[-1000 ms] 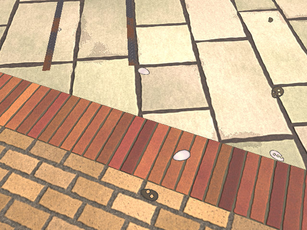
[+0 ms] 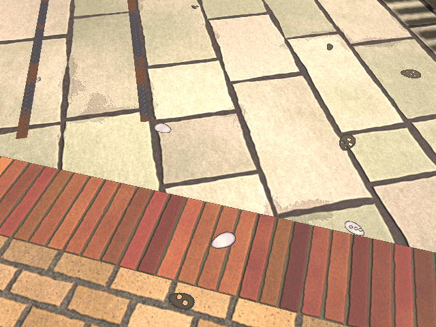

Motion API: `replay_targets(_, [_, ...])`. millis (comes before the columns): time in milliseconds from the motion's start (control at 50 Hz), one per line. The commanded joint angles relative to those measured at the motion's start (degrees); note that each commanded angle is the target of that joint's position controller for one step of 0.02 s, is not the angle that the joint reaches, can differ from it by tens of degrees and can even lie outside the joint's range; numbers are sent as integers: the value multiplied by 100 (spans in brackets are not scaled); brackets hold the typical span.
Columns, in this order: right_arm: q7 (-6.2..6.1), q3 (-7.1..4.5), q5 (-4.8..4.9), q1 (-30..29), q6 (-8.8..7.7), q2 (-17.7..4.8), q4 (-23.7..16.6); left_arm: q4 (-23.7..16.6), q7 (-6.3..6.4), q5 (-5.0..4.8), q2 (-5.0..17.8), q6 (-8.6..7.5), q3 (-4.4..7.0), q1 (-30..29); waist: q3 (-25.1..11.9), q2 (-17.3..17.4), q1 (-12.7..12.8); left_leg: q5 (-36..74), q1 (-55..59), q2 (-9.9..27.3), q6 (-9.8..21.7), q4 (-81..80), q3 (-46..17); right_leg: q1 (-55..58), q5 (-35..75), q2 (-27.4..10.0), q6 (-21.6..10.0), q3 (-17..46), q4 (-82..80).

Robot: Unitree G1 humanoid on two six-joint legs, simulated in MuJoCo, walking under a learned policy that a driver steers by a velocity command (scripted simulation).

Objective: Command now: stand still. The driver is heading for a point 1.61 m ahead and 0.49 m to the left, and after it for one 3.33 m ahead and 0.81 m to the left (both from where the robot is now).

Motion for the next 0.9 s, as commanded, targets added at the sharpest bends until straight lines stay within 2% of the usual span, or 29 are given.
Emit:
replay_targets(20, [-32,-117,3,53,-37,-675,-91,-139,29,-9,655,-62,133,74,-98,-71,4,957,154,-5,91,-228,27,-262,1244,-352,-59,305,-549])
replay_targets(180, [-48,-93,6,134,-16,-585,122,182,57,-24,629,-62,94,181,-28,-34,10,917,110,-44,116,-245,60,-307,1116,-299,-22,219,-551])
replay_targets(200, [-51,-75,10,226,-9,-511,180,257,70,-27,612,-52,89,260,-142,-83,10,432,136,-137,126,-202,170,-268,491,-261,-42,201,-623])
replay_targets(220, [-58,-72,39,229,-2,-475,199,289,92,-57,689,-27,116,279,-64,-172,41,-304,-25,-298,162,0,345,-335,-602,-242,-129,261,-717])
replay_targets(240, [-56,-71,64,169,-14,-451,162,295,110,-91,836,-9,163,301,108,-362,90,-1031,-333,-451,212,318,511,-482,-1768,-362,-293,508,-891])
replay_targets(260, [-42,-60,64,43,-60,-412,74,301,116,-112,957,-16,199,385,341,-616,161,-1380,-764,-512,259,695,592,-592,-2654,-681,-506,987,-1194])
replay_targets(280, [-5,-40,73,-93,-146,-344,-34,331,112,-136,1107,-48,248,550,510,-945,243,-1330,-1162,-488,311,1194,628,-578,-3220,-1158,-781,1662,-1558])
replay_targets(300, [47,-16,101,-181,-249,-270,-122,362,114,-162,1224,-99,297,641,685,-1152,278,-1180,-1302,-307,408,1643,449,-749,-3334,-1601,-1065,2305,-1827])
replay_targets(320, [107,-23,142,-155,-348,-277,-149,340,116,-161,1187,-155,300,561,806,-1142,208,-1206,-1478,-133,529,1849,300,-764,-3094,-1816,-1208,2553,-1908])
replay_targets(340, [168,-25,177,-82,-432,-281,-150,286,107,-170,1105,-199,290,411,840,-1087,113,-1379,-1533,-28,653,1717,243,-673,-2737,-1856,-1203,2490,-1843])
replay_targets(360, [220,-26,198,95,-506,-270,-108,209,95,-216,1052,-213,283,198,784,-967,-44,-1334,-1195,5,774,1155,279,-717,-2381,-1740,-1074,2185,-1690])
replay_targets(380, [251,-49,196,572,-558,-257,95,103,83,-270,1027,-199,273,-153,648,-798,-332,-731,-210,-102,849,249,451,-1133,-1962,-1415,-849,1640,-1431])
replay_targets(400, [261,-113,142,1060,-564,-338,359,18,69,-248,909,-200,240,-307,471,-501,-489,-110,692,-285,759,-123,449,-1523,-1356,-976,-636,1094,-853])
replay_targets(420, [253,-197,86,1694,-563,-609,522,-60,36,-168,549,-238,133,-377,116,421,-648,-515,1472,462,866,-652,-717,-2026,-753,-432,-310,303,665])
replay_targets(440, [310,-360,107,2292,-588,-1389,575,-325,58,-152,338,-330,88,-410,-103,1824,-725,-1410,2018,1692,1628,-1570,-3083,-3048,-1298,202,-13,-301,2226])
replay_targets(460, [339,-245,2,1983,-664,-1083,495,-307,64,-295,596,-408,160,-385,161,1258,-530,-2051,1674,2061,1970,-1810,-3860,-3479,-1662,-33,-66,229,3325])
replay_targets(480, [331,-153,32,1527,-723,-727,308,-243,12,-375,668,-473,179,-280,561,799,-319,-2043,1491,1889,1844,-1805,-3307,-3797,-1093,-338,-185,410,3727])
replay_targets(500, [339,-120,53,1266,-746,-607,184,-136,-29,-343,655,-520,192,-175,581,671,-206,-1676,1481,1594,1624,-1820,-2660,-3843,-543,-532,-252,298,3745])
replay_targets(520, [355,-91,75,1160,-741,-546,120,-126,-48,-265,716,-561,234,-265,592,558,-178,-994,1552,1422,1450,-1844,-2167,-3912,-102,-673,-259,206,3553])
replay_targets(540, [352,-38,59,1214,-712,-390,112,-148,-83,-197,750,-580,272,-407,514,542,-193,-243,1546,1212,1300,-1853,-1662,-3760,249,-782,-233,121,3327])
replay_targets(560, [334,-5,34,1379,-672,-293,135,-151,-129,-170,673,-582,274,-462,397,604,-222,421,1567,1046,1244,-1844,-1288,-3607,474,-797,-175,-17,3162])
replay_targets(620, [229,-4,1,1669,-577,-431,141,-306,-193,-166,355,-530,203,-905,341,512,-298,1737,1486,914,1337,-1861,-701,-3565,887,-745,67,-304,2507])
replay_targets(680, [150,-16,-6,1711,-526,-586,57,-584,-217,-185,184,-528,108,-1651,515,489,-432,1778,956,777,1317,-2051,-337,-3066,1515,-575,178,-504,1302])
replay_targets(740, [123,-49,52,1958,-517,-650,108,-740,-281,-224,231,-539,82,-2100,706,550,-487,1757,896,911,1364,-2169,-230,-2717,1848,-444,106,-581,666])
replay_targets(800, [107,-104,105,1934,-474,-682,111,-855,-364,-244,379,-585,116,-2217,679,556,-276,2455,1427,1167,1277,-1888,-147,-2585,1749,-419,-139,-448,297])
replay_targets(840, [102,-171,71,1764,-420,-828,20,-761,-367,-221,645,-605,242,-1729,180,693,101,4272,1708,1220,1150,-1164,-35,-1780,1460,-174,-337,-572,320])
replay_targets(860, [106,-186,35,1663,-366,-853,-27,-554,-335,-226,836,-593,359,-998,-319,764,500,5185,1644,1111,1060,-300,95,-855,1372,4,-485,-687,360])
replay_targets(880, [109,-152,2,1602,-332,-782,-96,-249,-278,-234,1040,-551,484,-16,-914,704,955,5164,1058,876,899,890,219,522,1464,-68,-671,-603,350])
replay_targets(900, [112,-52,-120,1751,-347,-518,-247,-50,-204,-153,1458,-498,581,947,-1741,-165,1118,2914,-345,443,762,2770,373,2278,1119,-1308,-1037,930,451])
